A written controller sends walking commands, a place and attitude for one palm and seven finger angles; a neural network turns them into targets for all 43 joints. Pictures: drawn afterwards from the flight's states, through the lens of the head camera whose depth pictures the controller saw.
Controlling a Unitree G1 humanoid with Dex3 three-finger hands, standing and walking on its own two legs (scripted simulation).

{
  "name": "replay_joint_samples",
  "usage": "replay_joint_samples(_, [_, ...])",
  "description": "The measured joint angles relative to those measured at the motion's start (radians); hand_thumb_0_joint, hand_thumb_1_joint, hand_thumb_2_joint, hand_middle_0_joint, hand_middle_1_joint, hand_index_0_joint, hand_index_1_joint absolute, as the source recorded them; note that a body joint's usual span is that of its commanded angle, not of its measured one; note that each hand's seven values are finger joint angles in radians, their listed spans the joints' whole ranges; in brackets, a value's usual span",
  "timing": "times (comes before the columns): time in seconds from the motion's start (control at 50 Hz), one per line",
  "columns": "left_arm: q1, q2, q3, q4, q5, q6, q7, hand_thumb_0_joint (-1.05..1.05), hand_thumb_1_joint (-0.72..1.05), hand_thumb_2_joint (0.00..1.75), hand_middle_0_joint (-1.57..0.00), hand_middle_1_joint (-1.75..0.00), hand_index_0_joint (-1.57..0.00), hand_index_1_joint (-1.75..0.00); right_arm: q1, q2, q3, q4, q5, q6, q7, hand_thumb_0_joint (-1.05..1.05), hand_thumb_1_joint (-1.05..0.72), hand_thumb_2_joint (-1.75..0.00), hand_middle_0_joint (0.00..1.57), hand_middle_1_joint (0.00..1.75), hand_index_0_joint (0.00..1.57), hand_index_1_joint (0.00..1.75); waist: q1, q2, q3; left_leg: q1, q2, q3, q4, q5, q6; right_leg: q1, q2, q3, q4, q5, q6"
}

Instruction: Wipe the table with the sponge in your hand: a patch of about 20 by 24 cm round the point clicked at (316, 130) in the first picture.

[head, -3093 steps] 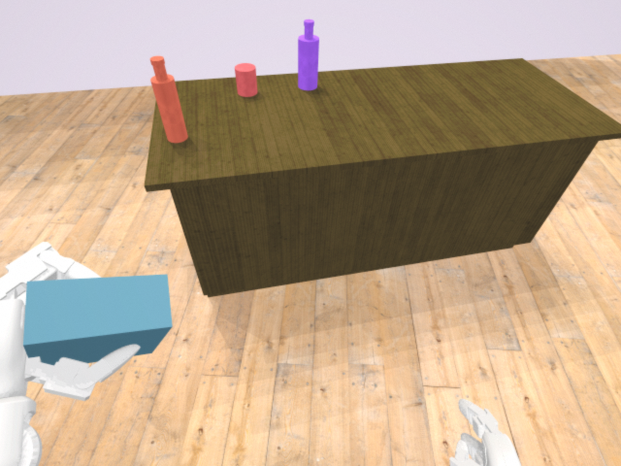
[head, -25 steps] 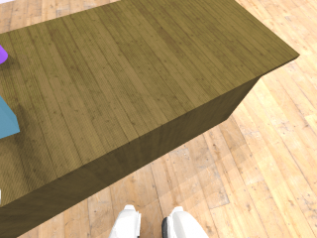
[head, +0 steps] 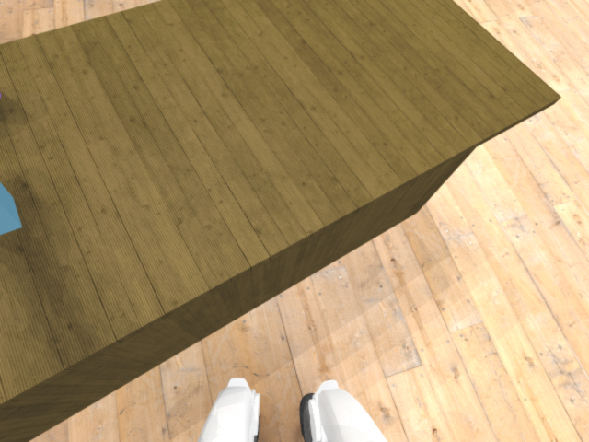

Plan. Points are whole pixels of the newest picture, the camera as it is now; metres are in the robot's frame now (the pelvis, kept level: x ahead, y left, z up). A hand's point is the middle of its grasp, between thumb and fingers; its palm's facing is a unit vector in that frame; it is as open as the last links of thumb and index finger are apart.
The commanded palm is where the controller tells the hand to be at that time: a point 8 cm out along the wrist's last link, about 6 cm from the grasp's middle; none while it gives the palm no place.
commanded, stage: slide back across to the first lane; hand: left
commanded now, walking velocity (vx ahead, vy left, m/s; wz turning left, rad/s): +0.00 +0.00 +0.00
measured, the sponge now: out of the picture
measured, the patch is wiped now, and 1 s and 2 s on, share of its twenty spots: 0.95 0.95 0.95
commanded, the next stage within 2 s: wipe back along the first lane in 0.44 s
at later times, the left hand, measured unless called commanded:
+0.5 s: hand out of the picture +0.42 +0.48 +0.04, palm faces -0.18 -0.05 -0.98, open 9.4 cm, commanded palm +0.41 +0.47 +0.08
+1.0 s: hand out of the picture +0.39 +0.49 +0.04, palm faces -0.13 -0.02 -0.99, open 9.4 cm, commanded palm +0.36 +0.45 +0.06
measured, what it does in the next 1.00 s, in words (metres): shifts its weight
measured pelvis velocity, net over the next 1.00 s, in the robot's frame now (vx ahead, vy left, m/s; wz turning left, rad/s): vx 0.04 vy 0.04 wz -0.01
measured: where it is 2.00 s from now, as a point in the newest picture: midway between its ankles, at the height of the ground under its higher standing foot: outside the picture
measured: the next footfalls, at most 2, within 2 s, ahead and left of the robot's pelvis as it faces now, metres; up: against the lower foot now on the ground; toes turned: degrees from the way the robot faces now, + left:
none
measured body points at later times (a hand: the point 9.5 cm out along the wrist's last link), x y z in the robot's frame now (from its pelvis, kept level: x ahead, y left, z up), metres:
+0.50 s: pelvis +0.03 +0.02 +0.02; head +0.17 +0.06 +0.44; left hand +0.42 +0.48 +0.10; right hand +0.07 -0.27 -0.09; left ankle +0.02 +0.08 -0.66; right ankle +0.04 -0.12 -0.66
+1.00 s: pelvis +0.04 +0.04 +0.03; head +0.14 +0.07 +0.46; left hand +0.39 +0.48 +0.09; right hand +0.11 -0.23 -0.09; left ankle +0.02 +0.08 -0.66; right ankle +0.04 -0.11 -0.66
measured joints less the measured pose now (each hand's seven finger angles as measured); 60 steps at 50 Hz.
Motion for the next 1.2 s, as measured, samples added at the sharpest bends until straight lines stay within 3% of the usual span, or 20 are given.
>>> replay_joint_samples(0.28, [0.074,0.006,0.088,0.002,0.004,-0.02,0.025,0.0,-0.55,1.07,-0.84,-1.42,-0.87,-1.47,-0.014,-0.022,-0.005,0.003,-0.007,0.056,0.023,0.0,-0.91,-0.89,0.21,0.3,0.2,0.3,-0.006,-0.015,0.009,0.106,0.002,0.015,-0.074,0.0,0.014,0.109,-0.001,0.022,-0.084,0.008,0.009])
replay_joint_samples(0.4, [0.11,0.023,0.126,-0.009,0.0,-0.049,0.024,0.0,-0.54,1.06,-0.83,-1.43,-0.86,-1.48,-0.029,-0.032,-0.014,-0.009,-0.008,0.079,0.029,0.0,-0.91,-0.9,0.21,0.3,0.2,0.3,0.009,-0.02,0.01,0.125,0.001,0.02,-0.08,-0.011,0.02,0.129,-0.002,0.028,-0.094,0.0,0.014])
replay_joint_samples(0.6, [0.149,0.032,0.133,-0.048,-0.001,-0.083,0.018,0.0,-0.52,1.05,-0.81,-1.44,-0.84,-1.49,-0.051,-0.025,-0.028,-0.022,-0.008,0.1,0.031,0.0,-0.91,-0.9,0.21,0.3,0.2,0.3,0.033,-0.022,0.012,0.134,-0.006,0.012,-0.075,-0.025,0.027,0.146,-0.008,0.021,-0.1,-0.014,0.016])
replay_joint_samples(0.82, [0.274,-0.027,0.12,-0.151,-0.054,-0.088,0.067,0.0,-0.48,1.03,-0.78,-1.47,-0.81,-1.52,-0.053,-0.004,-0.04,-0.028,-0.006,0.105,0.047,0.0,-0.91,-0.9,0.21,0.3,0.2,0.3,0.056,-0.015,0.002,0.178,-0.008,0.024,-0.091,-0.03,0.04,0.191,-0.011,0.034,-0.123,-0.013,0.022])
replay_joint_samples(1.2, [0.445,-0.172,0.032,-0.303,-0.103,0.011,0.137,-0.01,-0.44,1.02,-0.74,-1.5,-0.77,-1.57,-0.06,0.004,-0.065,-0.033,0.005,0.067,0.054,0.0,-0.91,-0.9,0.2,0.3,0.2,0.3,0.082,0.013,-0.024,0.281,-0.027,0.039,-0.147,-0.006,0.065,0.298,-0.032,0.048,-0.182,0.006,0.006])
